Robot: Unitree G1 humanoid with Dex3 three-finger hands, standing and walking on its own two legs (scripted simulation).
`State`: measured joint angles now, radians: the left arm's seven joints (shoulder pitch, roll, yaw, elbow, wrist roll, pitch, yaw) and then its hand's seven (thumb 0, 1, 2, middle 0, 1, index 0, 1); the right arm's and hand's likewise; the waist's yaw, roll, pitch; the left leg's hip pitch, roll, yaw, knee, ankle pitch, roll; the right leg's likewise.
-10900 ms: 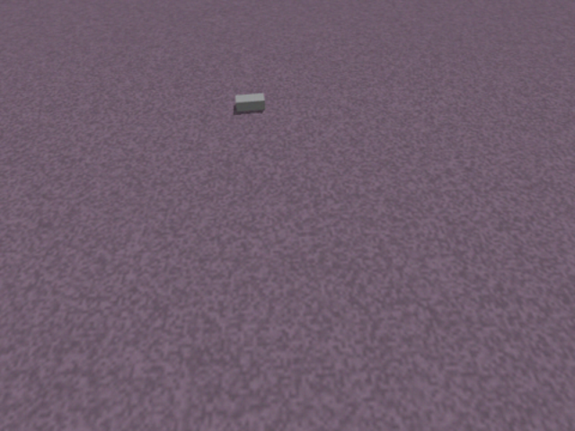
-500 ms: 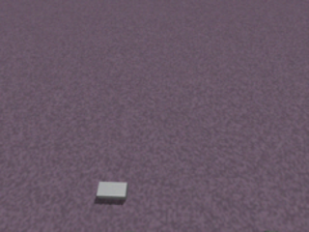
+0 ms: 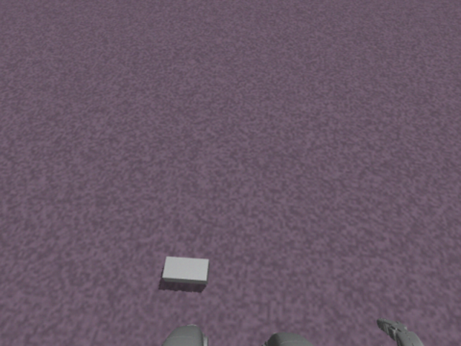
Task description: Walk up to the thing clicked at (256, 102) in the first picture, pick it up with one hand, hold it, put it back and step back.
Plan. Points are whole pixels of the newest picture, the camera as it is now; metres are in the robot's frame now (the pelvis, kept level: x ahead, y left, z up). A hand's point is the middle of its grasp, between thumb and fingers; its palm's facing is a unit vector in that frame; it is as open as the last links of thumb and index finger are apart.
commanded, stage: walk up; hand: left
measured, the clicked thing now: (186, 270) +0.42 +0.21 -0.72
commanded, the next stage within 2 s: stand in 1.56 s
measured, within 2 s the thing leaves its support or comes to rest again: neither
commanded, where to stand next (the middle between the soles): +0.03 -0.02 m, yaw -2 degrees
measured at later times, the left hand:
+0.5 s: hand out of the picture +0.10 +0.23 -0.14, palm faces -0.06 -0.93 -0.36, open 7.4 cm
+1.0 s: hand out of the picture +0.09 +0.22 -0.12, palm faces -0.02 -0.95 -0.32, open 7.4 cm
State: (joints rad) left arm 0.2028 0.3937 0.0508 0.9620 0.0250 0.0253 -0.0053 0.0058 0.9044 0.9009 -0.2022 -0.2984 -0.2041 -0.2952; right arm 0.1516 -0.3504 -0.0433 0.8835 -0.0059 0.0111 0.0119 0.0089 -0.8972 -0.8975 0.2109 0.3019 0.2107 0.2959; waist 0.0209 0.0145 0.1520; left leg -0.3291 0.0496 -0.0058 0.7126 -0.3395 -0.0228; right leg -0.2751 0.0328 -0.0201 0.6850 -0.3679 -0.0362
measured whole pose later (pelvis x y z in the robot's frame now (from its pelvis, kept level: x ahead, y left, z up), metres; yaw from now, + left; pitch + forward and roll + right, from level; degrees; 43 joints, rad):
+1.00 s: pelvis -0.02 -0.03 +0.03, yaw -2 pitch -3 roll +0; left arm 0.06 0.34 0.02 1.13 0.00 0.00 -0.02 0.01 0.90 0.90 -0.20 -0.30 -0.21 -0.30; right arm 0.12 -0.35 -0.01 1.12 -0.01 -0.01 0.01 0.01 -0.90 -0.90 0.21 0.30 0.21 0.30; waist 0.00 0.00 0.07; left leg -0.10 0.04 -0.01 0.35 -0.20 -0.04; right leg -0.15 -0.01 0.04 0.37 -0.17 0.01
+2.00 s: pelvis +0.00 -0.03 +0.03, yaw -1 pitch -2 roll +0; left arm 0.09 0.35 0.00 1.13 0.01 -0.01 -0.01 0.01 0.90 0.90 -0.20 -0.30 -0.20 -0.30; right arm 0.11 -0.36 -0.01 1.13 -0.01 0.00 0.02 0.01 -0.90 -0.90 0.21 0.30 0.21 0.30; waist 0.00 0.00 0.06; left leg -0.10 0.04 -0.02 0.33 -0.20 -0.04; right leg -0.14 -0.01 0.03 0.34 -0.17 0.02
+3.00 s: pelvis -0.09 +0.01 +0.01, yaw -2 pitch -1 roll -1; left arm 0.03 0.42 0.06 0.89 0.01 0.08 0.03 0.01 0.91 0.90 -0.20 -0.30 -0.20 -0.29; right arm 0.16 -0.35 -0.06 0.95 -0.03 0.05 0.00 0.01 -0.90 -0.90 0.21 0.30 0.21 0.30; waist -0.01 -0.07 0.21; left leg -0.31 0.00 -0.01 0.65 -0.32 0.02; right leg -0.51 0.13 0.17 1.16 -0.54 -0.01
